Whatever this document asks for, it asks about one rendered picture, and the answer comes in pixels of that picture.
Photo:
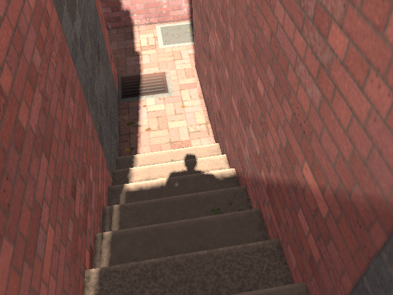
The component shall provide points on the stairs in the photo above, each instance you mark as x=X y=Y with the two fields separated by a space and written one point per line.
x=179 y=223

